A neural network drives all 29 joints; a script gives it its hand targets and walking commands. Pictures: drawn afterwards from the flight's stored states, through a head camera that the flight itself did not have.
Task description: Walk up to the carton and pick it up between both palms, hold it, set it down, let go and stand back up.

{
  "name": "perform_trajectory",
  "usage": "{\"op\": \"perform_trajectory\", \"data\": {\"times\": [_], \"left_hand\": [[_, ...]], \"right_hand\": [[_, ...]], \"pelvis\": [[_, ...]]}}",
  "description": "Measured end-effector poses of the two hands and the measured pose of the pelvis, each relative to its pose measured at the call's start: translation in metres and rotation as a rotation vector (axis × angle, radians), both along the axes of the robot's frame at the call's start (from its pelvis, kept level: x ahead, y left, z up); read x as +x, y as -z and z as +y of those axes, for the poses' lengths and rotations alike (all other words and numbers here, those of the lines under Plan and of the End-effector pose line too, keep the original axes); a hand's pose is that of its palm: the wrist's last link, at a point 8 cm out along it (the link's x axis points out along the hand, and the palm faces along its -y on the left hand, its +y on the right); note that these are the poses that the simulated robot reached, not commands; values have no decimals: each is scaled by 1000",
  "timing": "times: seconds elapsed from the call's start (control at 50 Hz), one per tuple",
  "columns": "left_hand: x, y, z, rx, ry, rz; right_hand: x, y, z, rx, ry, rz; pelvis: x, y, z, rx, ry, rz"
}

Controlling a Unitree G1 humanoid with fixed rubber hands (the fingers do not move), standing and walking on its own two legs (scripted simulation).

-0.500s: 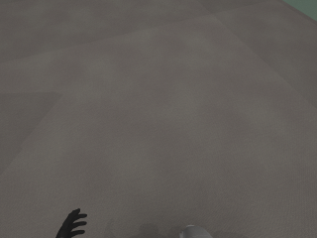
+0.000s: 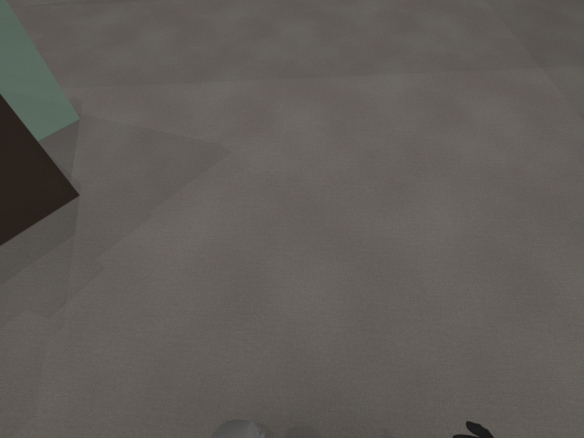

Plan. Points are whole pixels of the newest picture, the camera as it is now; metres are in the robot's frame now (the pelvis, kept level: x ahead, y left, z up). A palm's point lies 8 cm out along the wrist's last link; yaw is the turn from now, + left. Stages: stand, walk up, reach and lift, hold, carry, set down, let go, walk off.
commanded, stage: walk up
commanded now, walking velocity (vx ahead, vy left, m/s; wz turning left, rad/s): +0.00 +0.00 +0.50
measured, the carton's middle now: out of the picture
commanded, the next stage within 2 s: none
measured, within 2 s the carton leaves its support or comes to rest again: neither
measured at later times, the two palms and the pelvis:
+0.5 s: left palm out of the picture +0.02 +0.33 -0.13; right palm out of the picture +0.08 -0.18 -0.12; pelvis -0.04 +0.05 -0.01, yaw +12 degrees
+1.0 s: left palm out of the picture -0.12 +0.25 -0.12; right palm out of the picture +0.11 -0.20 -0.14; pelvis -0.07 +0.00 +0.00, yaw +30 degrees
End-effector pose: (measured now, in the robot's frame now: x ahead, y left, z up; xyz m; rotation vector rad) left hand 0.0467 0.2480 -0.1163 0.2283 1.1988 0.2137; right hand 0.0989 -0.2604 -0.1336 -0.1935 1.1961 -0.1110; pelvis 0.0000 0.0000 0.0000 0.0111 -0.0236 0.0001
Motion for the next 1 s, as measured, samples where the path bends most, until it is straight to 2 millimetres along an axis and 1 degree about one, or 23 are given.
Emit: {"op": "perform_trajectory", "data": {"times": [0.06, 0.12, 0.18, 0.22, 0.26, 0.36, 0.48, 0.58, 0.66, 0.68, 0.72, 0.76, 0.8, 0.84, 0.9, 0.94, 1.0], "left_hand": [[-27, 15, 14, -19, -47, 40], [-48, 34, 32, -39, -96, 61], [-65, 49, 48, -64, -129, 82], [-70, 51, 54, -77, -151, 92], [-67, 47, 59, -88, -163, 75], [-50, 34, 71, -87, -156, 5], [-31, 20, 80, -43, -159, -75], [-24, 10, 74, 0, -167, -120], [-28, 1, 57, 21, -191, -152], [-32, -1, 51, 26, -201, -159], [-46, -6, 38, 31, -220, -156], [-67, -11, 29, 38, -248, -137], [-88, -15, 22, 40, -295, -111], [-105, -16, 16, 42, -338, -97], [-127, -14, 10, 34, -398, -91], [-141, -10, 7, 26, -436, -89], [-166, 0, 4, 6, -489, -76]], "right_hand": [[20, -5, 20, -12, -70, -28], [37, -8, 43, -34, -136, -65], [46, -15, 65, -49, -172, -105], [45, -20, 74, -54, -170, -126], [37, -23, 78, -67, -158, -113], [15, -23, 84, -76, -147, -69], [-12, -13, 81, -56, -149, -27], [-30, 1, 71, -31, -153, 2], [-42, 18, 59, -3, -172, 47], [-44, 22, 56, 6, -175, 56], [-44, 27, 51, 20, -178, 70], [-39, 24, 50, 25, -211, 76], [-30, 18, 48, 32, -243, 64], [-21, 14, 45, 32, -277, 55], [-10, 11, 43, 14, -325, 54], [-3, 9, 44, -3, -357, 57], [9, 6, 56, -25, -415, 51]], "pelvis": [[-7, 5, 7, -23, -35, 0], [-12, 14, 18, -48, -85, -1], [-17, 18, 28, -7, -86, -14], [-18, 17, 36, -30, -104, -13], [-21, 13, 41, -47, -130, -18], [-28, 5, 51, -46, -151, -11], [-38, 5, 51, -28, -201, 11], [-46, 10, 41, -4, -243, 26], [-53, 13, 27, 5, -284, 29], [-55, 14, 23, 5, -296, 27], [-58, 12, 17, -17, -333, 11], [-58, 7, 11, 4, -356, 13], [-59, 1, 7, 12, -383, 8], [-60, -1, 4, 12, -412, 7], [-64, -2, 1, 6, -452, 8], [-67, -1, 1, -1, -479, 9], [-73, 2, 3, -12, -518, 11]]}}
